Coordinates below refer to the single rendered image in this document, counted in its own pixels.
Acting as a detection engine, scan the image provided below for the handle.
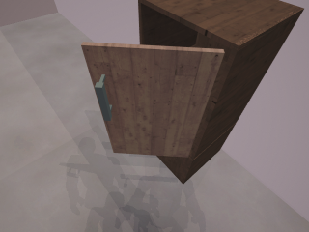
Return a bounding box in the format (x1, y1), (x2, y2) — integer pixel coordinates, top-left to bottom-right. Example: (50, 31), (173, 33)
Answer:
(95, 74), (113, 121)

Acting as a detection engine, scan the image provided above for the cupboard door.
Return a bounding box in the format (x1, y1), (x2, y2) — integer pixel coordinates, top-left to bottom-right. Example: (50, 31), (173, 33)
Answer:
(81, 42), (225, 158)

